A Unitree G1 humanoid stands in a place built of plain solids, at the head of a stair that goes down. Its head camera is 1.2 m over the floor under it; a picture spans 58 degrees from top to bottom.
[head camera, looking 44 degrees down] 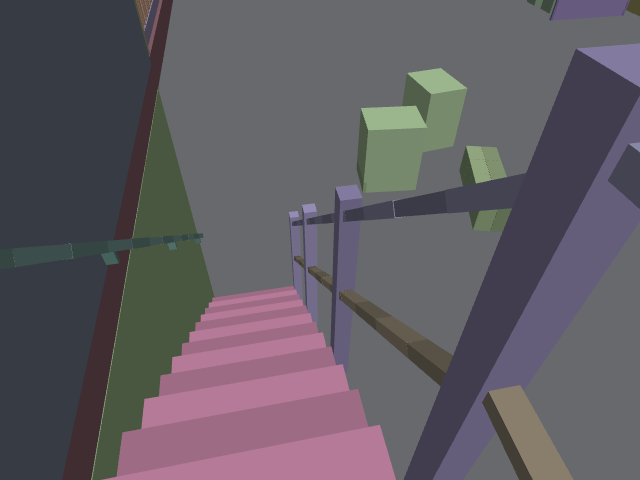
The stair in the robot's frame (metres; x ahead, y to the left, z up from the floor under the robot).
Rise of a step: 0.21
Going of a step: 0.23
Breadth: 0.90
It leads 11 degrees to the left of straight ahead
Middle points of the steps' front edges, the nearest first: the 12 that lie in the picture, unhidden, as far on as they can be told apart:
0.51 0.24 -0.21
0.74 0.29 -0.42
0.97 0.33 -0.63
1.20 0.38 -0.84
1.43 0.42 -1.05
1.66 0.47 -1.26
1.89 0.51 -1.47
2.12 0.56 -1.69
2.35 0.60 -1.90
2.58 0.65 -2.11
2.81 0.69 -2.32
3.04 0.73 -2.53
